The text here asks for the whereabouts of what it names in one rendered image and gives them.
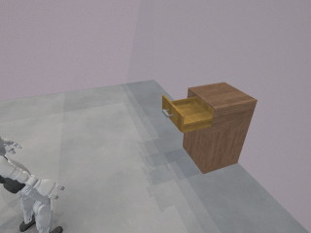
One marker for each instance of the drawer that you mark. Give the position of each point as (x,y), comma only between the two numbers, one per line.
(189,114)

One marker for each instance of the left robot thigh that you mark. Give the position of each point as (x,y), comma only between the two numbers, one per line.
(20,166)

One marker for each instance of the handle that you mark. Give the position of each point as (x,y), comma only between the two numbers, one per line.
(166,114)

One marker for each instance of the left robot foot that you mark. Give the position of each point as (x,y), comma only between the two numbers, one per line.
(24,226)

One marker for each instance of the robot right hand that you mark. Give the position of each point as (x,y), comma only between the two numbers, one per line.
(46,186)

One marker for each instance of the right robot forearm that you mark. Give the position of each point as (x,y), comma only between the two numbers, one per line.
(10,170)

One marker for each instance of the robot left hand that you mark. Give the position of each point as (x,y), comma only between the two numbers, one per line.
(8,142)

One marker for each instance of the cabinet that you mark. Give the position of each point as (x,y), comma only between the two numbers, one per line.
(219,145)

